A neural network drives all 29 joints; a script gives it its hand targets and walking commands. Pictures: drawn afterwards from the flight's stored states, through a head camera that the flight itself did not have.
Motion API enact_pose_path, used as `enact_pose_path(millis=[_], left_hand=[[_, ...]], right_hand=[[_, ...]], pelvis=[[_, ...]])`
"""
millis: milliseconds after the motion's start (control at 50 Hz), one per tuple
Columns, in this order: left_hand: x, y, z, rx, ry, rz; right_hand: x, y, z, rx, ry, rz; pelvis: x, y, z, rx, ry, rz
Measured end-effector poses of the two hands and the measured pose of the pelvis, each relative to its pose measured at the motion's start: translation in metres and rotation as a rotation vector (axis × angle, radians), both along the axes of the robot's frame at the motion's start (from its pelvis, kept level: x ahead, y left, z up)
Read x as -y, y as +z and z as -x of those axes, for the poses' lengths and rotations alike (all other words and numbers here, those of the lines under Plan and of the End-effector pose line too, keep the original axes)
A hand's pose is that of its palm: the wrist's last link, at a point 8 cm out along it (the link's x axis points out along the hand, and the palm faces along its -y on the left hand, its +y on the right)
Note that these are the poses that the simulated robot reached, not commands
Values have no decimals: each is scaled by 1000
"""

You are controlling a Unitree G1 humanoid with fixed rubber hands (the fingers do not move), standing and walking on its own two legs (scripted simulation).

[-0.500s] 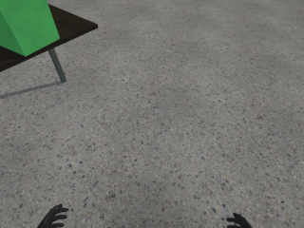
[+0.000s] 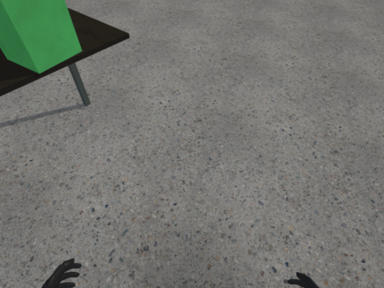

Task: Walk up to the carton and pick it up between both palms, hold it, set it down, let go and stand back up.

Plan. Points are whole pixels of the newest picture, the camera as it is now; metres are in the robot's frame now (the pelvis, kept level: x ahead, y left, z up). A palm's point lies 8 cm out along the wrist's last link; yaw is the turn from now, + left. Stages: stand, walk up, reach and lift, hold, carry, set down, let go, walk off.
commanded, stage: walk up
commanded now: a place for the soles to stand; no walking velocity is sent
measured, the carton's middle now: (31, 24) +0.99 +0.60 +0.10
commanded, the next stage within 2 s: none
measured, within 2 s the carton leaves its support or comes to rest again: neither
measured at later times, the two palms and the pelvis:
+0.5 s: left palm (31, 265) +0.19 +0.35 -0.07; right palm (315, 277) +0.16 -0.28 -0.12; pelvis +0.08 +0.02 -0.01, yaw +11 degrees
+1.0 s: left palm (15, 269) +0.18 +0.37 -0.06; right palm (279, 204) +0.33 -0.23 -0.09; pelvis +0.19 +0.04 +0.01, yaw +18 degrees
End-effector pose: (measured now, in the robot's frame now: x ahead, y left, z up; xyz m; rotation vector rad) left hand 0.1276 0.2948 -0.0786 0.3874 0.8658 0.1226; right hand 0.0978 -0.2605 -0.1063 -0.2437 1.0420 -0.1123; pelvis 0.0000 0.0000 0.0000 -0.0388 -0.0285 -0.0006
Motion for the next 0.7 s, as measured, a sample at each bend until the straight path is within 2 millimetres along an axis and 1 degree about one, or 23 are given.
enact_pose_path(millis=[60,100,140,180,200,220,260,320,380,440,520,560,600,660,700], left_hand=[[-15,0,17,-18,25,-28],[-25,1,27,-29,53,-36],[-37,2,31,-29,75,-43],[-53,0,29,-24,89,-55],[-61,-4,25,-22,91,-63],[-67,-7,20,-28,91,-69],[-71,-5,8,-24,86,-69],[-72,-1,-11,-9,76,-62],[-69,3,-31,13,73,-64],[-63,6,-48,25,75,-70],[-48,10,-66,39,90,-83],[-41,13,-65,47,114,-85],[-36,19,-55,34,152,-87],[-34,33,-38,5,205,-104],[-35,43,-32,-5,232,-117]], right_hand=[[2,2,-15,0,39,14],[0,7,-28,7,67,22],[-4,10,-39,13,92,29],[-8,10,-49,23,106,45],[-9,6,-52,28,109,56],[-11,2,-52,22,108,59],[-11,2,-46,-8,104,65],[-9,0,-38,-57,87,75],[-4,-3,-38,-106,90,80],[3,-6,-47,-125,97,82],[18,-13,-72,-127,117,82],[23,-15,-88,-130,146,78],[23,-12,-106,-114,173,68],[22,-5,-135,-68,201,50],[19,0,-153,-42,217,40]], pelvis=[[-2,-1,-6,8,17,-7],[-8,0,-11,21,39,-9],[-16,0,-18,25,66,-9],[-27,-5,-24,17,87,-10],[-33,-11,-26,13,97,-6],[-36,-14,-28,22,104,-15],[-39,-13,-33,19,114,-30],[-40,-10,-43,3,131,-32],[-37,-10,-54,-11,160,-35],[-29,-10,-66,-23,175,-40],[-12,-12,-85,-36,202,-54],[-4,-11,-94,-21,211,-61],[0,-6,-103,3,219,-75],[1,4,-119,38,235,-105],[0,11,-129,51,240,-113]])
